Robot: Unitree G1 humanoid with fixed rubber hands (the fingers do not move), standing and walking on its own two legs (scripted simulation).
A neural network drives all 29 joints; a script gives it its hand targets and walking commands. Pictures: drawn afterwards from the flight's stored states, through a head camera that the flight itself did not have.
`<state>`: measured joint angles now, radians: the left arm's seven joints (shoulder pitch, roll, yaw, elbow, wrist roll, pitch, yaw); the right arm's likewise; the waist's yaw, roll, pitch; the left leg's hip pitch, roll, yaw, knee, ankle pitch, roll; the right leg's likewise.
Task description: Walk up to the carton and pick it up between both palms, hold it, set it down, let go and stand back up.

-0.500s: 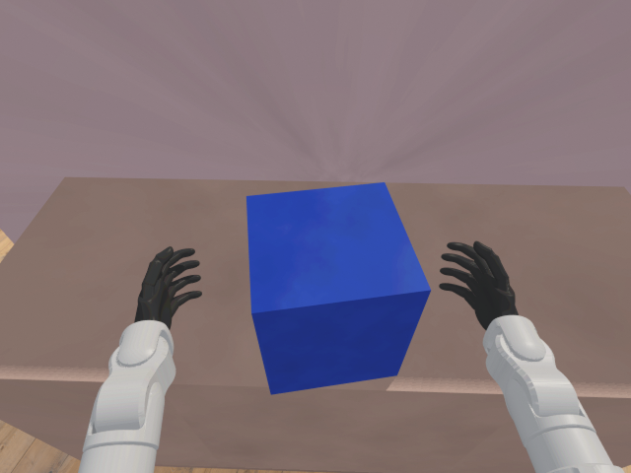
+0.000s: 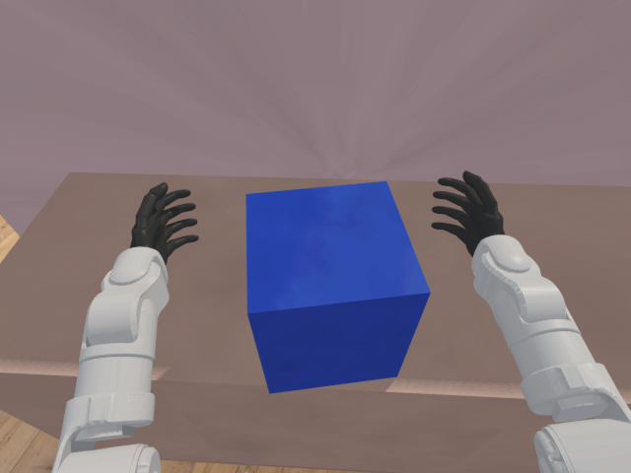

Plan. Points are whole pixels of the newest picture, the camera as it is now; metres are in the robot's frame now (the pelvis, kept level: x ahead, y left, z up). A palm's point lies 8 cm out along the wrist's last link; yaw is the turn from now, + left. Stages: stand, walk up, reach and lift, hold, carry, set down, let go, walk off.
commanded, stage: reach and lift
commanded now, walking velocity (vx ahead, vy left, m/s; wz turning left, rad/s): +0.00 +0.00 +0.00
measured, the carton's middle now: (326, 290) +0.39 +0.05 -0.02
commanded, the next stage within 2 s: none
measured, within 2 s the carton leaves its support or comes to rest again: neither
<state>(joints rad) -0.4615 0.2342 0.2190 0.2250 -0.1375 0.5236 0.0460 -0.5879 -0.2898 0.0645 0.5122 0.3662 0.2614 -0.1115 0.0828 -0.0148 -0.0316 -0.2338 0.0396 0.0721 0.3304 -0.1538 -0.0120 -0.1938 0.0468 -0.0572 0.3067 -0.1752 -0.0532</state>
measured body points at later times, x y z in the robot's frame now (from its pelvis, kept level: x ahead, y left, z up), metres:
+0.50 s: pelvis +0.00 +0.00 +0.00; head +0.02 +0.01 +0.45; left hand +0.38 +0.27 +0.10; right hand +0.45 -0.12 +0.11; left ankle +0.01 +0.12 -0.75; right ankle -0.01 -0.08 -0.75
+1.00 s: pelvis -0.01 +0.01 -0.02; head +0.04 +0.02 +0.43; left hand +0.38 +0.26 +0.02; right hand +0.44 -0.12 +0.03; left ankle +0.01 +0.13 -0.75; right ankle -0.01 -0.08 -0.75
